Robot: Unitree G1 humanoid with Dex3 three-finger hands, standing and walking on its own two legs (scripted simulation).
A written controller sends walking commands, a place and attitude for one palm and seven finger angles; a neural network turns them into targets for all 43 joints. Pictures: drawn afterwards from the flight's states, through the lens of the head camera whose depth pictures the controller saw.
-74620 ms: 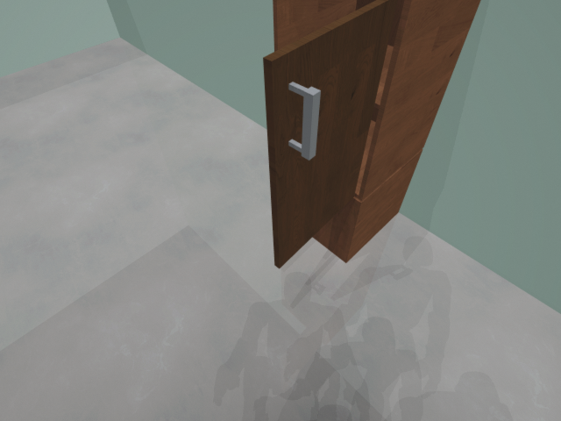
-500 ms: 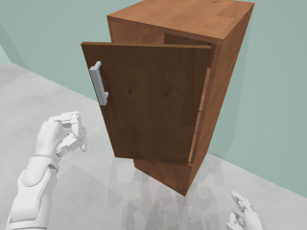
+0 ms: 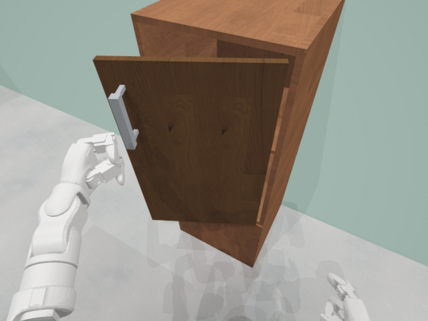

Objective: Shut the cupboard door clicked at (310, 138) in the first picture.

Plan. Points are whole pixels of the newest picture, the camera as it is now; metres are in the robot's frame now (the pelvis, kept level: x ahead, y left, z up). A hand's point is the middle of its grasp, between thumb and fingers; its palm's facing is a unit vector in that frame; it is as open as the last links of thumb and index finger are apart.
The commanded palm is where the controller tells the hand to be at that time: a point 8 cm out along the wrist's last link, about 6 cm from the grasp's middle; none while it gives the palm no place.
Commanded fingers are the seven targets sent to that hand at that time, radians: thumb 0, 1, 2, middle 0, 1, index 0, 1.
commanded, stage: bring the fist close to the handle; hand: left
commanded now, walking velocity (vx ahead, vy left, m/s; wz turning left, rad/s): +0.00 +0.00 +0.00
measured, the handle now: (126, 118) +0.48 +0.23 +0.14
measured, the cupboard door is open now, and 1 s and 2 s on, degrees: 25 24 5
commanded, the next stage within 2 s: push the door shut along its arc in 0.64 s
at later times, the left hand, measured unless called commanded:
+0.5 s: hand (124, 145) +0.39 +0.21 +0.14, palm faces +0.03 -1.00 -0.01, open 3.2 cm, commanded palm +0.36 +0.25 +0.14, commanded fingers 0.00 0.90 0.90 -1.30 -1.50 -1.30 -1.50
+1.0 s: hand (128, 138) +0.41 +0.20 +0.14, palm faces -0.02 -1.00 -0.04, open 3.2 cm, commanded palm +0.40 +0.24 +0.14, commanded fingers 0.00 0.90 0.90 -1.30 -1.50 -1.30 -1.50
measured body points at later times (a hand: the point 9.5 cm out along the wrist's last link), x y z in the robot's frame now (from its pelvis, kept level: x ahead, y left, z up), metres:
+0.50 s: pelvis +0.00 +0.01 +0.00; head +0.01 +0.00 +0.45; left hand +0.38 +0.26 +0.14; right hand +0.10 -0.26 -0.11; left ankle +0.01 +0.12 -0.73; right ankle -0.01 -0.11 -0.73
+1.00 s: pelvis -0.01 +0.01 +0.00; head +0.01 +0.00 +0.44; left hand +0.40 +0.25 +0.14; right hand +0.11 -0.25 -0.11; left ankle +0.01 +0.12 -0.73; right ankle -0.01 -0.11 -0.73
